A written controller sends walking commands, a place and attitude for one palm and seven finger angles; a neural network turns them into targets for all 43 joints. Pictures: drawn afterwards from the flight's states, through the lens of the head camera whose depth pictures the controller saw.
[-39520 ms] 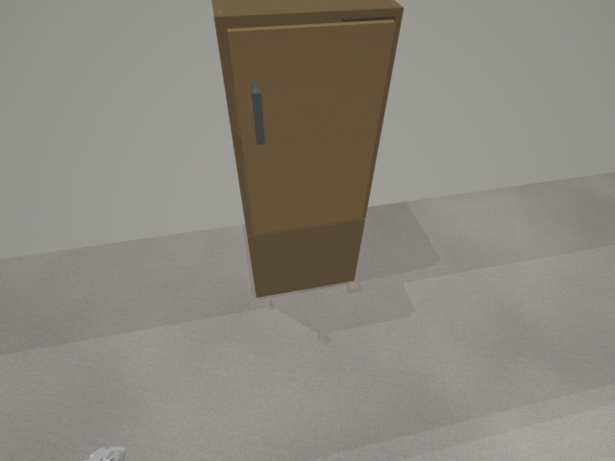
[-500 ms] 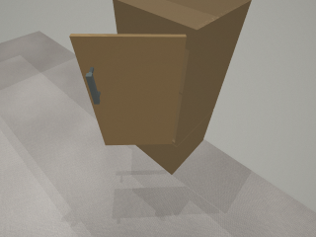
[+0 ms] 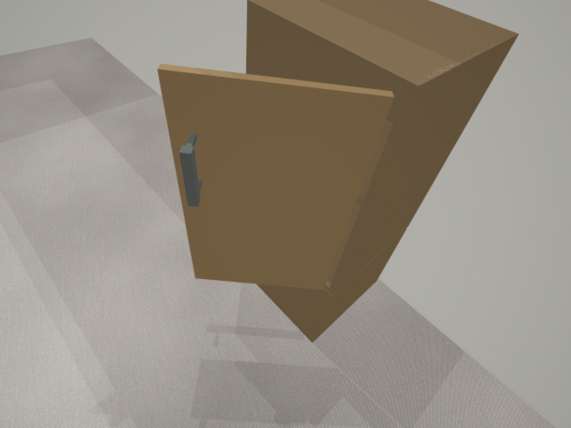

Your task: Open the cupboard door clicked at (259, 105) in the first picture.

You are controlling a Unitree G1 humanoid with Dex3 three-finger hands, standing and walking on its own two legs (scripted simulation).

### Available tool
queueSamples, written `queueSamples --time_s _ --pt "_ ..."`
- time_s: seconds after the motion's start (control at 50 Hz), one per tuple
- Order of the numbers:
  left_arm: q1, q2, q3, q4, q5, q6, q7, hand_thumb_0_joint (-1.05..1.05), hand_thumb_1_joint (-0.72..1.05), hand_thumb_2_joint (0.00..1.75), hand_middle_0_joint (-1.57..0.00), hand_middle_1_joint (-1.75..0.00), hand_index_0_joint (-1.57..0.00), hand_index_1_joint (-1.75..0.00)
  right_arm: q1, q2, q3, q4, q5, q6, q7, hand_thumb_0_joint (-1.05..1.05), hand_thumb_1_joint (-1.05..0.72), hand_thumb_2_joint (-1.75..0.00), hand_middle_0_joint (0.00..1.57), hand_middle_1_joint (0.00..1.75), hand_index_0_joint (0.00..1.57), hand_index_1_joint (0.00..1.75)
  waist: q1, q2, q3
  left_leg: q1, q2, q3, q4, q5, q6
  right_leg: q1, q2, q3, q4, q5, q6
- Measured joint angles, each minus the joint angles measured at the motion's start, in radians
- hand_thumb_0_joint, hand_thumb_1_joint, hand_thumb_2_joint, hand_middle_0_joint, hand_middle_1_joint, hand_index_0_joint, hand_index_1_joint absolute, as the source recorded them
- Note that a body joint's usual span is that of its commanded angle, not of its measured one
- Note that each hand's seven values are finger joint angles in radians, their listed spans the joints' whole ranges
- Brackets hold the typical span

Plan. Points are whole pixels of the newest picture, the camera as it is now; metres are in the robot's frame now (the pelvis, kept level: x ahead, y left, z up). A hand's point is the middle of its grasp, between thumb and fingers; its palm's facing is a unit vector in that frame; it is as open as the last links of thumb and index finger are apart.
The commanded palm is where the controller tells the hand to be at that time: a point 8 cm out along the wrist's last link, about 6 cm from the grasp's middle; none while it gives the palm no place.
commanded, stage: come to a stop and stand still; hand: left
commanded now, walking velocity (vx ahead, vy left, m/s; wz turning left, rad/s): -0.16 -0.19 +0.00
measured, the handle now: (193, 170) +0.50 +0.22 +0.05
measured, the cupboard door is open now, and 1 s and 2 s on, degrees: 44 44 44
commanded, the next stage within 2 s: look again from close up in 1.26 s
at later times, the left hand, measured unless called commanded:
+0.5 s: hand out of the picture -0.05 +0.12 -0.16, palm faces +0.07 -0.99 -0.15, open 7.3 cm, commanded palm none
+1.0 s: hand out of the picture -0.02 +0.18 -0.17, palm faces +0.00 -0.97 -0.24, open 7.3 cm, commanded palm none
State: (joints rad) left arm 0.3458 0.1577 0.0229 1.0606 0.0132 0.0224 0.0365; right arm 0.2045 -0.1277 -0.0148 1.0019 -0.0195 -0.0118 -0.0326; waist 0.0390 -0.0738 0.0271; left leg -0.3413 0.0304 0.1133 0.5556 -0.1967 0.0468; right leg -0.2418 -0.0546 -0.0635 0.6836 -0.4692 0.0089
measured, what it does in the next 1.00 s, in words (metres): steps on the spot: right foot, then left foot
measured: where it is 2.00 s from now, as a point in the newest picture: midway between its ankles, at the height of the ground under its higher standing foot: outside the picture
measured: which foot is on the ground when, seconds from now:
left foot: down 0.00-0.30, up 0.32-0.56, down 0.58-1.00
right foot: up 0.00-0.26, down 0.28-1.00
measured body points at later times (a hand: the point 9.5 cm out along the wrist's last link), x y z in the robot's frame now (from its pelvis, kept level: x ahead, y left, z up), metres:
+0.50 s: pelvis -0.04 -0.03 +0.01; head -0.05 -0.03 +0.46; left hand -0.05 +0.18 -0.15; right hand -0.04 -0.28 -0.14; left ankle -0.02 +0.09 -0.70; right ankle -0.06 -0.14 -0.73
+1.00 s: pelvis -0.02 +0.01 +0.00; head -0.01 -0.01 +0.45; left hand -0.02 +0.23 -0.15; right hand -0.04 -0.20 -0.17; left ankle -0.04 +0.08 -0.73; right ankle -0.06 -0.13 -0.73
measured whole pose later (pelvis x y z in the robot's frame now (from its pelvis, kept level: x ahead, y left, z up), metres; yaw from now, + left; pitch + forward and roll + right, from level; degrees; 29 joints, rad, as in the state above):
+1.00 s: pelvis -0.02 +0.01 +0.00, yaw -1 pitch +0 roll +0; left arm 0.30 0.15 -0.01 1.10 0.01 -0.02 0.05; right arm 0.33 -0.14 0.02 1.08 -0.02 -0.02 -0.03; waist -0.01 0.04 0.02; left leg -0.23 -0.02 0.10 0.55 -0.32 0.06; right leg -0.19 -0.07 -0.05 0.54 -0.35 0.04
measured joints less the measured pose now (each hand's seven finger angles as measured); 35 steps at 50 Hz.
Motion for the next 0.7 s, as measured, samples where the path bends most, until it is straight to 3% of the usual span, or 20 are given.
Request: queueSamples --time_s 0.1,0.18,0.22,0.28,0.34,0.44,0.52,0.58,0.7 --pt "-0.03 -0.005 0.002 -0.02 0.005 0.017 -0.005 0.01 0.92 0.9 -0.2 -0.3 -0.2 -0.3 -0.067 0.012 0.001 -0.024 -0.001 0.009 -0.01 0.0 -0.92 -0.9 0.2 0.3 0.2 0.3 -0.005 0.027 0.025 -0.004 -0.004 0.011 -0.063 0.054 0.009 -0.091 0.019 0.025 0.173 -0.017 0.006" --pt "-0.048 0.001 0.014 -0.044 0.008 0.031 -0.008 0.01 0.91 0.9 -0.2 -0.3 -0.2 -0.3 -0.089 0.015 -0.009 -0.034 -0.004 0.017 -0.01 -0.01 -0.91 -0.9 0.2 0.3 0.2 0.3 -0.016 0.054 0.027 -0.021 0.012 0.018 -0.085 0.086 0.002 -0.116 0.028 0.025 0.212 -0.022 0.013" --pt "-0.055 0.001 0.017 -0.053 0.009 0.03 -0.009 0.01 0.91 0.9 -0.2 -0.3 -0.2 -0.3 -0.085 0.007 -0.016 -0.032 -0.009 0.024 -0.007 -0.01 -0.91 -0.89 0.2 0.3 0.2 0.3 -0.023 0.07 0.022 -0.032 0.021 0.016 -0.085 0.098 -0.006 -0.088 0.027 0.016 0.144 -0.017 0.009" --pt "-0.042 0.007 0.02 -0.068 0.012 0.01 -0.011 0.01 0.91 0.9 -0.19 -0.3 -0.2 -0.3 -0.056 -0.005 -0.027 -0.018 -0.009 0.043 0.004 -0.01 -0.91 -0.9 0.2 0.3 0.2 0.3 -0.028 0.07 -0.005 -0.062 0.018 0.017 -0.051 0.083 -0.023 0.007 0.014 0.011 -0.092 0.061 -0.01" --pt "-0.025 -0.011 0.008 -0.053 0.015 -0.001 -0.004 0.01 0.91 0.9 -0.19 -0.3 -0.2 -0.3 -0.011 -0.034 -0.047 0.008 -0.001 0.069 0.011 -0.01 -0.92 -0.89 0.2 0.3 0.2 0.3 -0.029 0.094 -0.027 -0.092 0.015 -0.029 0.061 -0.099 -0.044 0.027 0.029 -0.009 -0.128 0.135 -0.027" --pt "0.019 -0.033 -0.004 -0.031 0.009 -0.024 -0.008 0.01 0.91 0.9 -0.19 -0.3 -0.2 -0.3 0.073 -0.063 -0.043 0.053 -0.007 0.063 0.03 -0.01 -0.93 -0.9 0.2 0.3 0.2 0.3 -0.028 0.078 -0.062 -0.072 0.006 -0.052 0.218 -0.102 -0.05 0.093 0.038 -0.016 -0.252 0.2 -0.034" --pt "0.021 -0.041 -0.007 -0.021 0.011 -0.031 -0.017 0.01 0.91 0.9 -0.2 -0.3 -0.2 -0.3 0.123 -0.061 -0.035 0.07 -0.005 0.052 0.028 0.0 -0.92 -0.9 0.2 0.3 0.2 0.3 -0.024 0.058 -0.054 0.019 0.003 -0.043 0.113 -0.128 -0.052 0.098 0.038 -0.021 -0.269 0.208 -0.033" --pt "0.016 -0.042 -0.008 -0.008 0.006 -0.028 -0.017 0.01 0.91 0.9 -0.2 -0.3 -0.21 -0.3 0.147 -0.054 -0.022 0.078 -0.002 0.034 0.018 0.0 -0.91 -0.9 0.2 0.3 0.2 0.3 -0.024 0.063 -0.039 0.111 0.005 -0.053 -0.061 -0.056 -0.042 0.07 0.045 -0.033 -0.215 0.179 -0.023" --pt "-0.009 -0.023 -0.006 0.038 -0.001 -0.018 -0.01 0.01 0.92 0.9 -0.2 -0.3 -0.2 -0.3 0.145 0.01 0.011 0.106 0.001 0.016 -0.001 0.0 -0.91 -0.9 0.2 0.3 0.2 0.3 -0.019 0.024 -0.015 0.131 -0.024 -0.038 -0.079 -0.061 -0.025 0.071 0.016 -0.018 -0.196 0.165 -0.007"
